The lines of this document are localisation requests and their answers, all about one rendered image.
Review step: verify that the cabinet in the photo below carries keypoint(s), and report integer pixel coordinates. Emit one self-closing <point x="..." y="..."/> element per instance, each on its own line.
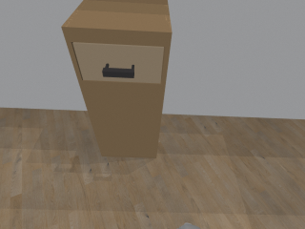
<point x="125" y="116"/>

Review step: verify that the handle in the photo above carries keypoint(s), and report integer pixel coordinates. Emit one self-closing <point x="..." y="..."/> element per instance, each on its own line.
<point x="118" y="72"/>

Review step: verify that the drawer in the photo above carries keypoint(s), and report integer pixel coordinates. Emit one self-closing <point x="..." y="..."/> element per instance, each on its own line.
<point x="93" y="57"/>

